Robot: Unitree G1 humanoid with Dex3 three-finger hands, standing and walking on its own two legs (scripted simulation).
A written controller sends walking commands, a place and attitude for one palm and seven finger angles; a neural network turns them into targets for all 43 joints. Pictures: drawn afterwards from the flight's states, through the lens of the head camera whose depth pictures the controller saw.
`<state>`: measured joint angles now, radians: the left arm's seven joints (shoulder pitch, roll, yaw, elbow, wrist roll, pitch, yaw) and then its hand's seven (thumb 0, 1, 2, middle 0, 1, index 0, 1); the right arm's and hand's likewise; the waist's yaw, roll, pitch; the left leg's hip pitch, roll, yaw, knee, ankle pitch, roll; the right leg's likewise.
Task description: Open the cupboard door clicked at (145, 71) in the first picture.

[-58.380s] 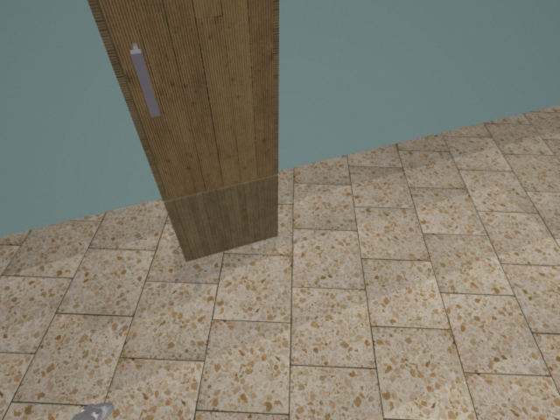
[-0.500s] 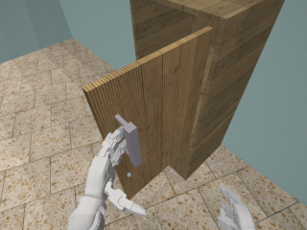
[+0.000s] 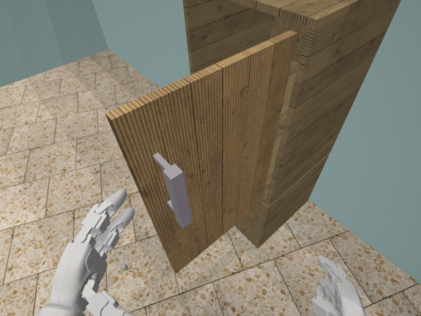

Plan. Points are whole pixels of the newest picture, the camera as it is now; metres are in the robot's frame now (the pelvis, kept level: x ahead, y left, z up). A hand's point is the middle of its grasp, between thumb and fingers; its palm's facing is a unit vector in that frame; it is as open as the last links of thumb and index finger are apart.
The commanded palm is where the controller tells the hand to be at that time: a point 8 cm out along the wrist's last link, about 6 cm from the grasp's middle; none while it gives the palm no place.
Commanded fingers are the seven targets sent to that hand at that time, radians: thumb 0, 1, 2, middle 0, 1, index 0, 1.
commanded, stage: slide the hand sideways off the handle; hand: left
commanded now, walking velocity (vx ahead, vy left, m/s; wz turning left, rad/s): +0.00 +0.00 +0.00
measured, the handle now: (172, 192) +0.31 +0.09 +0.11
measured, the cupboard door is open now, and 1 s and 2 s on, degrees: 89 89 89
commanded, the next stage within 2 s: draw the hand back to the body in 0.02 s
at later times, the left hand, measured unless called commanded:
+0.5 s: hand (87, 266) +0.17 +0.18 +0.13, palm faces -0.07 -1.00 -0.06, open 16.3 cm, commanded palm +0.14 +0.24 +0.14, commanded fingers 0.00 -0.50 0.30 -0.15 -0.30 -0.15 -0.30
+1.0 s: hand (29, 234) +0.20 +0.26 +0.16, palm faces +0.31 -0.89 -0.35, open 13.0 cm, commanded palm +0.15 +0.31 +0.19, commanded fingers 0.00 0.38 0.68 -0.18 -0.30 -0.18 -0.30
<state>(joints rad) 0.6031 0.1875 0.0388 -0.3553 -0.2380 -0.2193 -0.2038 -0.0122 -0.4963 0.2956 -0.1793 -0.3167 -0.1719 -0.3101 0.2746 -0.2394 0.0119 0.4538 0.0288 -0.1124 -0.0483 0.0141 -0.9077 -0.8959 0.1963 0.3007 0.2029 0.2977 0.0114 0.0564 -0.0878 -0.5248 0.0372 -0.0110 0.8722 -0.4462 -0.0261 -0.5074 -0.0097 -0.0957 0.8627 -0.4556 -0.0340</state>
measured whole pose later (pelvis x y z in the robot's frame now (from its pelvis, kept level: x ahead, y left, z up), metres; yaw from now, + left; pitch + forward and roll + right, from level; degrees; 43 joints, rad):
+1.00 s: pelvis +0.00 +0.04 +0.04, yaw -2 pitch -3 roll -1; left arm 0.55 0.30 0.18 -0.46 -0.05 -0.04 0.13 -0.01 0.05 0.53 -0.17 -0.30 -0.17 -0.30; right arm 0.23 -0.22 0.05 0.58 0.00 -0.14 -0.09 0.01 -0.91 -0.90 0.20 0.30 0.21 0.30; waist 0.06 0.05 0.01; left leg -0.19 0.00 0.04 0.54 -0.31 0.03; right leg -0.17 -0.03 -0.05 0.49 -0.28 0.02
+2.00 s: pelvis +0.00 +0.03 +0.05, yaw -4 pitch -1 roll -1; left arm 0.49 0.35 0.37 -0.39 -0.06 -0.13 0.12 0.01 0.89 0.89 -0.21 -0.30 -0.21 -0.30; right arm 0.16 -0.24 0.00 0.58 0.00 -0.04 -0.07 0.01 -0.91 -0.90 0.20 0.30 0.21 0.30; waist 0.03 0.07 0.03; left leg -0.18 0.04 0.06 0.45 -0.25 0.01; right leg -0.16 0.01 -0.03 0.39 -0.21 0.00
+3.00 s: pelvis -0.17 +0.05 +0.04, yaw -3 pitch +2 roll +0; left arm 0.53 0.38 0.39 -0.51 -0.02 -0.21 0.15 0.01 0.89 0.89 -0.21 -0.30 -0.21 -0.30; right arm 0.15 -0.18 0.00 0.63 -0.01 -0.08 -0.06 0.01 -0.91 -0.90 0.20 0.30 0.21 0.30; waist 0.02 -0.03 0.03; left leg -0.51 -0.02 0.02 0.84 -0.39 -0.03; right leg -0.28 0.03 0.04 0.52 -0.28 -0.02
